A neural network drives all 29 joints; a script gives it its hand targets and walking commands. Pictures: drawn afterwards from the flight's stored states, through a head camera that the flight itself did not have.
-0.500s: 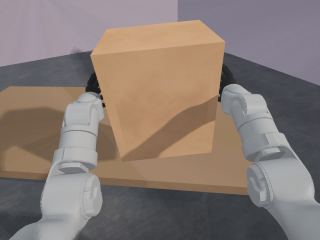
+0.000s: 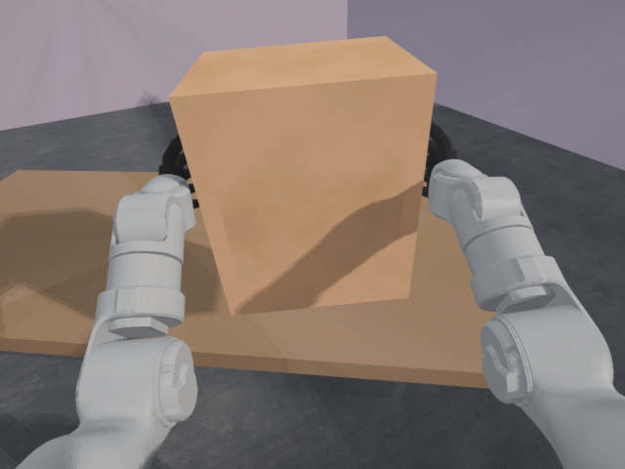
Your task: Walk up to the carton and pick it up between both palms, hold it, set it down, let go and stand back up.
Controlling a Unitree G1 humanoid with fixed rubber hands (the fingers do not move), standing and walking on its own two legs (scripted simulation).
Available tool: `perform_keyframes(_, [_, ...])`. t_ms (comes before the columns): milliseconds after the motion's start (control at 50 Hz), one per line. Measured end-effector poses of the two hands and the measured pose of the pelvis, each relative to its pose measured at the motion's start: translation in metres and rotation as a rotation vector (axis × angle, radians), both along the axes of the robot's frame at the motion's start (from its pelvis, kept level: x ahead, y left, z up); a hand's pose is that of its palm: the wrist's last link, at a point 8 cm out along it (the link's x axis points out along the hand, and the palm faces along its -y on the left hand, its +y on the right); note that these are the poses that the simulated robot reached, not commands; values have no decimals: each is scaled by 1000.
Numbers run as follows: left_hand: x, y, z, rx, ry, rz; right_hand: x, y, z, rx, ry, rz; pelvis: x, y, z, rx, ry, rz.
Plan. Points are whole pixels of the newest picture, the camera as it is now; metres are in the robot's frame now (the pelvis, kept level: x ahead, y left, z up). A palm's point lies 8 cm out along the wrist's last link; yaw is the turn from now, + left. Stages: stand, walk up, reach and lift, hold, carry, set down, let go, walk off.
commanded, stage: hold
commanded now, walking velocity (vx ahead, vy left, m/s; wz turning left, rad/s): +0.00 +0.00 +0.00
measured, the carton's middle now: (307, 176) +0.41 +0.01 +0.25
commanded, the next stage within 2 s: none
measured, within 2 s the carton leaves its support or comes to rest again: neither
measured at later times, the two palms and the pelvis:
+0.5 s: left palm (175, 190) +0.37 +0.17 +0.26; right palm (445, 171) +0.38 -0.16 +0.26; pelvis +0.00 +0.00 +0.00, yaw +0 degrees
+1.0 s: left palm (176, 192) +0.38 +0.17 +0.26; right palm (442, 174) +0.38 -0.15 +0.26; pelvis +0.00 +0.00 +0.00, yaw +0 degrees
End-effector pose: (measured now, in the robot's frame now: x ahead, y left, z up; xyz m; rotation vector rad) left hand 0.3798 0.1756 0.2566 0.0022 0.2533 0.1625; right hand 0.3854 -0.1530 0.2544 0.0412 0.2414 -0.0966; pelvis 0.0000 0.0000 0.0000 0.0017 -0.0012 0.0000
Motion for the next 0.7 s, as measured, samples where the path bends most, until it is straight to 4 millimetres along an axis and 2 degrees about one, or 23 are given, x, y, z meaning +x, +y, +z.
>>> perform_keyframes(260, [-12, -3, 6, 9, -1, -5, -12, -3, 7, 0, 1, 1, -7, -2, 0, 3, -9, 0])
perform_keyframes(420, [-9, -3, 7, 7, -15, -8, -9, -3, 12, 0, -11, -1, -5, -2, 0, 2, -6, 0])
perform_keyframes(700, [2, 0, -1, 6, 4, -9, 2, 0, 5, -3, 10, -3, 1, 0, 0, 0, 2, 0])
